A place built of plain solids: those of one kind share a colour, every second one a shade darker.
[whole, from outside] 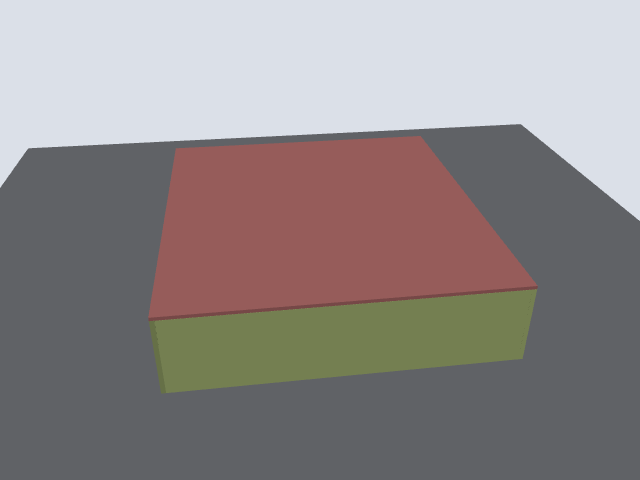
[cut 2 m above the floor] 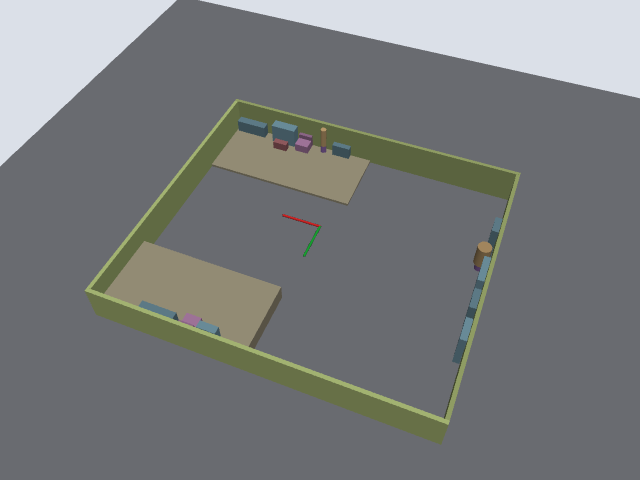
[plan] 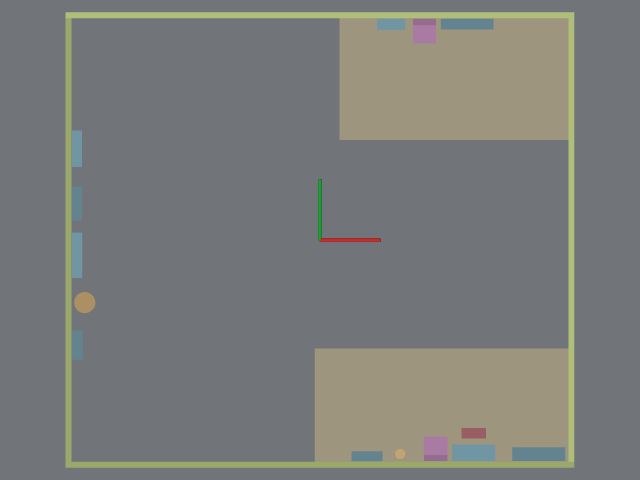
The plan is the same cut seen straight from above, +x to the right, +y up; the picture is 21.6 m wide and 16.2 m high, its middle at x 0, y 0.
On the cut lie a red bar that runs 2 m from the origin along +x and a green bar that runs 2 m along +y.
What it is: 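A loft; one open main floor with 3 platforms, their free sides bare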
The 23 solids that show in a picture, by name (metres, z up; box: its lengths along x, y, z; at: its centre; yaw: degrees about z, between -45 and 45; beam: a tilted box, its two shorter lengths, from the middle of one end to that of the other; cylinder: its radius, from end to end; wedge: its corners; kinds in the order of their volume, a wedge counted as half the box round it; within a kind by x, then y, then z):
{
 "wall_1": {"box": [0.2, 14.97, 3.71], "at": [-8.49, 0.0, 1.8]},
 "wall_2": {"box": [17.17, 0.2, 3.71], "at": [0.0, -7.58, 1.8]},
 "wall_3": {"box": [17.17, 0.2, 3.71], "at": [0.0, 7.59, 1.8]},
 "wall_4": {"box": [0.2, 14.97, 3.71], "at": [8.49, 0.0, 1.8]},
 "roof_1": {"box": [17.17, 15.37, 0.16], "at": [0.0, 0.0, 3.74]},
 "floor_1": {"box": [8.57, 3.82, 0.2], "at": [4.1, -5.57, 0.05]},
 "floor_2": {"box": [7.73, 4.11, 0.94], "at": [4.52, 5.43, 0.42]},
 "case_1": {"box": [0.34, 1.54, 2.25], "at": [-8.2, -0.52, 1.08]},
 "case_2": {"box": [0.34, 1.15, 1.91], "at": [-8.2, 1.22, 0.91]},
 "case_3": {"box": [0.34, 1.23, 2.26], "at": [-8.2, 3.08, 1.08]},
 "case_4": {"box": [0.36, 0.99, 2.0], "at": [-8.19, -3.55, 0.95]},
 "case_5": {"box": [1.05, 0.33, 0.73], "at": [1.58, -7.3, 0.52]},
 "case_6": {"box": [0.95, 0.38, 1.86], "at": [2.4, 7.28, 1.82]},
 "case_7": {"box": [1.78, 0.36, 1.05], "at": [4.96, 7.29, 1.42]},
 "case_8": {"box": [1.45, 0.56, 1.19], "at": [5.19, -7.18, 0.75]},
 "case_9": {"box": [1.8, 0.47, 0.74], "at": [7.38, -7.23, 0.52]},
 "chair_1": {"box": [0.78, 0.61, 0.48], "at": [3.53, 6.94, 1.13]},
 "chair_2": {"box": [0.78, 0.22, 0.79], "at": [3.53, 7.36, 1.28]},
 "chair_3": {"box": [0.8, 0.21, 0.76], "at": [3.91, -7.36, 0.53]},
 "chair_4": {"box": [0.8, 0.62, 0.5], "at": [3.91, -6.94, 0.4]},
 "bush_1": {"cylinder": 0.36, "from": [-7.94, -2.11, 0.49], "to": [-7.94, -2.11, 1.68]},
 "bush_2": {"cylinder": 0.17, "from": [2.71, -7.22, 0.63], "to": [2.71, -7.22, 1.82]},
 "bench_1": {"box": [0.84, 0.36, 0.48], "at": [5.19, -6.52, 0.39]}
}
